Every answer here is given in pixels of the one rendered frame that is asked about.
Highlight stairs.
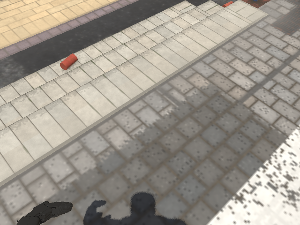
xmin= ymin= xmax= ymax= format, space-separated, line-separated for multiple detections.
xmin=0 ymin=0 xmax=224 ymax=130

